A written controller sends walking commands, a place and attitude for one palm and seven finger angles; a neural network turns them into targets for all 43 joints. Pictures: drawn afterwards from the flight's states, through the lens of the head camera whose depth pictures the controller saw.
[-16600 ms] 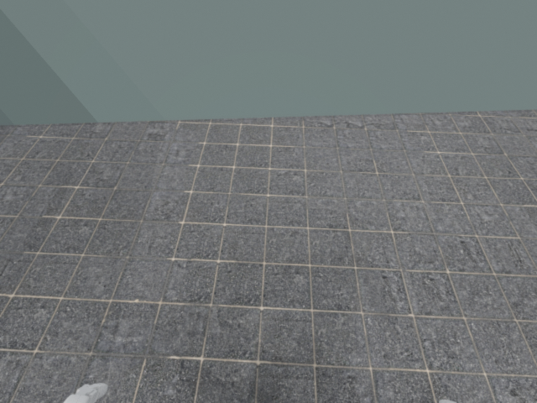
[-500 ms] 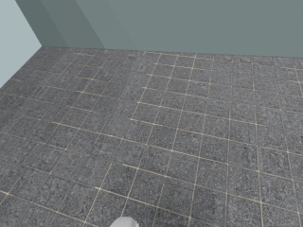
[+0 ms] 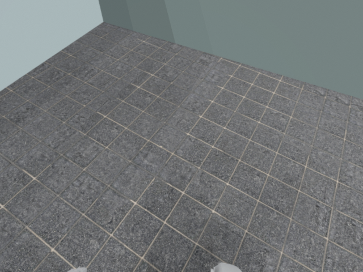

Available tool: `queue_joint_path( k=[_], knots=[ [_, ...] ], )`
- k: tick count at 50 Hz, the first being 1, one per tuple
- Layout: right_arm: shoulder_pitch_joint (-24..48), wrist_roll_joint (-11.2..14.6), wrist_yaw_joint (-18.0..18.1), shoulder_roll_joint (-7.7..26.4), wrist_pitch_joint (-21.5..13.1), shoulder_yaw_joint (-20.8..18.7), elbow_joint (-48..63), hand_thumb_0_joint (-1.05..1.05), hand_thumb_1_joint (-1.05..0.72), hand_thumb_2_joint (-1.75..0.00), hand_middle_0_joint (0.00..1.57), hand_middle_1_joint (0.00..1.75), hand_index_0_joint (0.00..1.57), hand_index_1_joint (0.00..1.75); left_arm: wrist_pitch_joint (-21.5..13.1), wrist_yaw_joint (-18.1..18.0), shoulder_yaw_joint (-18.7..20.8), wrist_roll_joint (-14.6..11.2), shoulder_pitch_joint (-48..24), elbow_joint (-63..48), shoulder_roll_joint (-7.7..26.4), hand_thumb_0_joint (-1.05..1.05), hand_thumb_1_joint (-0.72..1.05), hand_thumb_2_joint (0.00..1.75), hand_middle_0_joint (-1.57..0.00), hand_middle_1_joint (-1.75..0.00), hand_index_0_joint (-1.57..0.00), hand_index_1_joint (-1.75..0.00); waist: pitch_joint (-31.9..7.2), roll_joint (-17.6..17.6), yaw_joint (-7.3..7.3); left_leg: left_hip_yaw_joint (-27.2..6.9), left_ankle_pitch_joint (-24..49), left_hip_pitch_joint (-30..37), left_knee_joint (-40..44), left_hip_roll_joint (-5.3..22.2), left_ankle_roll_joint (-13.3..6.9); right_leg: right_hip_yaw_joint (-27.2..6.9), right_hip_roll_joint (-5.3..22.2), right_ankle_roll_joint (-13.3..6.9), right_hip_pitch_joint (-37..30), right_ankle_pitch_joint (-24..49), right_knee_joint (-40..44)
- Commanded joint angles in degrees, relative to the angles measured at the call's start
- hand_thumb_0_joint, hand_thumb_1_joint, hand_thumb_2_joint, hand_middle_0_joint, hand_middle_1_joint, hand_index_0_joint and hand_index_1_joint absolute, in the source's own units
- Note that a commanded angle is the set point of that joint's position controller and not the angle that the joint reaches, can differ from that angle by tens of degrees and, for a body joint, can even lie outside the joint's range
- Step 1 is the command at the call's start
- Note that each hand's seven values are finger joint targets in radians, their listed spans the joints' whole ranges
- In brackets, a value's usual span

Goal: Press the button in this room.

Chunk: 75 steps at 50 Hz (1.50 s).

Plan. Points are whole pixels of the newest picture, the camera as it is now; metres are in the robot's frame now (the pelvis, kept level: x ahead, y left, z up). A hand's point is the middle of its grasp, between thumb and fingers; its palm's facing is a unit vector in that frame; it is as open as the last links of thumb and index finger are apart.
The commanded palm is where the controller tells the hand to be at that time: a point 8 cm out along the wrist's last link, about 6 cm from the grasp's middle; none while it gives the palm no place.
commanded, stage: turn or walk to find it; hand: left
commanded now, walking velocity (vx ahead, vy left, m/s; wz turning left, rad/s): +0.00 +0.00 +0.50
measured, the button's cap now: out of the picture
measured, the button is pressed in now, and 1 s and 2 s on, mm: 0 0 0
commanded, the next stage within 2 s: none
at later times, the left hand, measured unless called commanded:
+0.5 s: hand out of the picture +0.00 +0.17 -0.16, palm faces +0.29 -0.92 -0.26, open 7.4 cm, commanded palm none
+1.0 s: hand out of the picture -0.02 +0.21 -0.15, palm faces +0.50 -0.82 -0.27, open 7.4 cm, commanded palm none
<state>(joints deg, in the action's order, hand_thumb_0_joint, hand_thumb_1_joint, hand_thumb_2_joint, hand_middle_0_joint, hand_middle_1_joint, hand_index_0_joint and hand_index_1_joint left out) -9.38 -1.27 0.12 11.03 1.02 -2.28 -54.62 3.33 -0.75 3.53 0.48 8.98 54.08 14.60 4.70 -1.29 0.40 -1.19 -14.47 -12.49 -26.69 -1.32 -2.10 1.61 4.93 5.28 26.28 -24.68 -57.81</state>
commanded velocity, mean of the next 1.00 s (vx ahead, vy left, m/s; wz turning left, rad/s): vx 0.00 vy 0.00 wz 0.50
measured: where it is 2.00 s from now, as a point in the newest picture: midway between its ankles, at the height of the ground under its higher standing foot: outside the picture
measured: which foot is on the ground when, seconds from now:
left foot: down 0.00-0.18, up 0.20-0.58, down 0.60-1.00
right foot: up 0.00-0.16, down 0.18-0.60, up 0.62-1.00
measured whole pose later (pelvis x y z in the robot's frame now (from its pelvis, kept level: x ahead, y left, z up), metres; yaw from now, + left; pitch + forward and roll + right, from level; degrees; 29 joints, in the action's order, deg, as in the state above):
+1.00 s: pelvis -0.03 -0.03 -0.01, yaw +30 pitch +0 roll +0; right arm -10.3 -1.6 -0.4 12.0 2.3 -3.2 -53.8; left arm 2.6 -0.7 2.7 0.2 6.7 51.2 13.0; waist 4.6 0.8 -1.3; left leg -4.9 -13.0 -15.9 -29.2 -2.4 -0.2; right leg 1.4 2.8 4.3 20.2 -23.9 -43.3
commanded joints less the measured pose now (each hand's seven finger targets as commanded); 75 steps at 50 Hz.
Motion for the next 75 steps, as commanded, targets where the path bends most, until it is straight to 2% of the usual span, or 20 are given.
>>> queue_joint_path(
  k=[1,7,9,10,14,23,28,30,31,36,45,50,51,52,53,58,69,73,74,75],
  knots=[
    [-3.77,-0.11,0.61,12.73,-0.30,-3.96,2.99,0.00,-0.90,-0.90,0.20,0.30,0.20,0.30,-1.66,-0.10,0.44,0.01,-3.13,-5.76,3.39,0.00,0.90,0.90,-0.20,-0.30,-0.20,-0.30,-6.62,9.97,-2.53,-15.06,30.03,7.84,4.73,14.37,-7.92,-0.33,-0.95,0.13,1.87,-1.36,6.20],
    [-0.72,0.33,0.29,11.57,0.21,-4.33,4.55,0.00,-0.90,-0.90,0.20,0.30,0.20,0.30,-3.16,-0.45,0.78,-0.13,4.96,-4.83,4.84,0.00,0.90,0.90,-0.20,-0.30,-0.20,-0.30,-9.27,7.31,1.42,-16.39,21.39,-3.23,-3.04,9.06,-3.26,0.99,-2.21,-1.29,-18.85,13.71,34.20],
    [-1.87,0.78,-0.34,5.78,-0.02,-3.37,6.68,0.00,-0.90,-0.90,0.20,0.30,0.20,0.30,-4.00,-1.14,2.19,1.14,7.19,-4.97,12.58,0.00,0.90,0.90,-0.20,-0.30,-0.20,-0.30,-8.65,-15.29,2.30,-2.64,-17.73,-21.69,-22.90,-3.33,3.81,-20.31,21.18,-10.55,-29.12,24.29,40.32],
    [-0.95,0.27,-0.06,8.62,1.01,-4.10,6.51,0.00,-0.90,-0.90,0.20,0.30,0.20,0.30,-3.92,-1.40,2.46,0.49,6.93,-5.50,11.77,0.00,0.90,0.90,-0.20,-0.30,-0.20,-0.30,-8.12,-13.62,2.64,-4.91,-20.16,-19.50,-33.05,-0.88,3.58,-20.21,23.85,-14.09,-21.16,24.30,41.55],
    [-3.45,-0.09,-1.33,7.44,2.14,-3.89,3.12,0.00,-0.90,-0.90,0.20,0.30,0.20,0.30,-3.93,-1.09,0.87,0.60,-1.85,-7.78,6.25,0.00,0.90,0.90,-0.20,-0.30,-0.20,-0.30,-2.54,-7.77,-1.72,-2.53,-8.17,-18.81,-45.10,2.24,4.81,-4.69,13.62,-11.50,-13.48,19.92,40.01],
    [2.93,0.62,-1.37,5.67,1.45,-2.14,4.23,0.00,-0.90,-0.90,0.20,0.30,0.20,0.30,-3.46,-0.82,1.97,1.25,6.58,-4.12,9.93,0.00,0.90,0.90,-0.20,-0.30,-0.20,-0.30,-5.04,-10.17,2.52,4.67,-12.36,-13.18,-22.73,2.93,5.88,1.87,15.58,-12.74,-21.55,36.07,34.64],
    [-2.90,0.59,-1.22,7.87,0.07,-2.40,3.21,0.00,-0.90,-0.90,0.20,0.30,0.20,0.30,-2.55,-0.45,2.43,0.53,5.08,-3.60,10.27,0.00,0.90,0.90,-0.20,-0.30,-0.20,-0.30,-8.88,-5.92,-1.40,6.54,2.93,2.69,1.58,2.92,4.01,7.34,14.11,-7.04,-16.32,30.73,22.81],
    [-8.01,0.32,-0.89,17.59,-0.47,-4.65,2.88,0.00,-0.90,-0.90,0.20,0.30,0.20,0.30,-2.07,0.18,0.78,0.13,3.49,-6.74,4.20,0.00,0.90,0.90,-0.20,-0.30,-0.20,-0.30,-10.19,18.31,-4.01,-18.85,34.75,15.93,5.86,23.65,-6.14,9.04,3.08,-0.31,6.22,-12.48,2.08],
    [-10.81,0.36,-0.05,17.96,-0.55,-4.85,1.18,0.00,-0.90,-0.90,0.20,0.30,0.20,0.30,-1.29,-0.46,0.35,0.52,-0.25,-7.19,4.36,0.00,0.90,0.90,-0.20,-0.30,-0.20,-0.30,-11.13,17.39,-5.92,-19.77,37.75,14.30,5.74,24.80,-8.51,3.06,2.96,-0.46,7.30,-13.56,-3.79],
    [-1.17,0.19,0.79,12.70,-0.92,-3.07,3.49,0.00,-0.90,-0.90,0.20,0.30,0.20,0.30,-1.65,0.38,0.97,0.18,0.93,-3.80,4.65,0.00,0.90,0.90,-0.20,-0.30,-0.20,-0.30,-7.31,9.50,-1.24,-9.27,33.38,8.13,4.79,15.25,-6.79,0.14,1.92,-0.17,4.94,-0.57,-6.42],
    [-2.38,-0.15,0.29,13.08,-0.08,-4.09,4.08,0.00,-0.90,-0.90,0.20,0.30,0.20,0.30,-1.59,-0.03,0.58,0.06,-1.94,-6.20,3.75,0.00,0.90,0.90,-0.20,-0.30,-0.20,-0.30,-6.03,9.85,-2.31,-16.43,21.83,4.24,6.22,14.18,-7.73,-0.31,-1.12,-0.31,-0.12,-0.82,7.32],
    [-0.36,0.12,0.10,12.31,0.44,-4.42,5.00,0.00,-0.90,-0.90,0.20,0.30,0.20,0.30,-2.78,-0.31,0.78,-0.20,4.23,-5.41,4.44,0.00,0.90,0.90,-0.20,-0.30,-0.20,-0.30,-8.14,9.00,0.76,-18.09,19.97,-3.94,0.08,10.11,-4.64,1.25,-3.38,-1.47,-16.48,9.80,29.72],
    [-0.46,0.48,-0.09,10.47,0.36,-4.28,5.48,0.00,-0.90,-0.90,0.20,0.30,0.20,0.30,-3.37,-0.59,1.30,0.11,7.01,-5.07,6.38,0.00,0.90,0.90,-0.20,-0.30,-0.20,-0.30,-9.36,3.88,2.09,-15.73,11.64,-9.43,-4.51,7.04,-1.83,-1.93,0.70,-2.26,-23.85,13.28,37.17],
    [-1.28,0.95,-0.47,6.75,0.19,-3.62,6.65,0.00,-0.90,-0.90,0.20,0.30,0.20,0.30,-3.93,-1.07,2.21,1.06,8.20,-5.13,11.41,0.00,0.90,0.90,-0.20,-0.30,-0.20,-0.30,-9.56,-11.12,2.29,-6.34,-6.03,-20.21,-16.40,-1.14,2.67,-17.38,15.31,-7.42,-29.56,14.70,41.36],
    [-0.82,0.38,-0.39,8.15,0.59,-4.10,7.21,0.00,-0.90,-0.90,0.20,0.30,0.20,0.30,-3.72,-1.01,2.17,0.84,6.95,-6.17,12.62,0.00,0.90,0.90,-0.20,-0.30,-0.20,-0.30,-7.46,-12.70,2.16,-3.81,-18.61,-20.32,-28.31,-2.48,3.63,-21.62,23.24,-13.10,-21.02,16.25,43.04],
    [-4.63,-0.19,-1.48,7.40,2.29,-3.93,2.96,0.00,-0.90,-0.90,0.20,0.30,0.20,0.30,-3.99,-1.03,0.84,0.52,-1.67,-8.27,5.74,0.00,0.90,0.90,-0.20,-0.30,-0.20,-0.30,-1.54,-8.18,-2.16,-2.55,-6.39,-19.30,-45.04,2.08,4.90,-4.28,12.83,-10.66,-12.46,16.17,41.32],
    [4.00,0.13,-2.37,6.12,0.80,-2.21,4.94,0.00,-0.90,-0.90,0.20,0.30,0.20,0.30,-4.54,-0.24,2.56,1.35,9.05,-1.94,10.32,0.00,0.90,0.90,-0.20,-0.30,-0.20,-0.30,-4.94,-10.38,3.51,5.43,-13.40,-14.21,-19.20,5.08,4.93,-2.25,18.12,-12.32,-22.14,3.94,42.92],
    [-2.10,0.08,-2.08,5.97,-0.70,-1.99,3.24,0.00,-0.90,-0.90,0.20,0.30,0.20,0.30,-4.37,0.56,2.77,0.95,7.58,-0.49,10.72,0.00,0.90,0.90,-0.20,-0.30,-0.20,-0.30,-5.97,-6.03,-0.12,9.93,-6.91,2.05,-1.38,2.92,3.41,4.82,15.83,-8.34,-13.99,0.04,35.87],
    [-6.66,0.14,-1.78,8.48,-1.15,-2.68,2.09,0.00,-0.90,-0.90,0.20,0.30,0.20,0.30,-4.11,0.92,2.54,0.47,6.16,-0.99,9.50,0.00,0.90,0.90,-0.20,-0.30,-0.20,-0.30,-6.98,0.24,-3.03,6.40,-6.55,11.40,4.14,4.55,2.28,8.58,13.31,-5.44,-6.11,-2.63,28.01],
    [-11.00,-0.42,-1.40,14.28,-1.40,-4.24,1.34,0.00,-0.90,-0.90,0.20,0.30,0.20,0.30,-3.95,1.64,1.94,0.19,4.39,-2.80,5.72,0.00,0.90,0.90,-0.20,-0.30,-0.20,-0.30,-6.28,16.14,-5.66,-13.54,-17.00,18.41,11.39,16.45,-2.50,12.59,5.78,-1.60,8.09,-7.88,12.42]
  ],
)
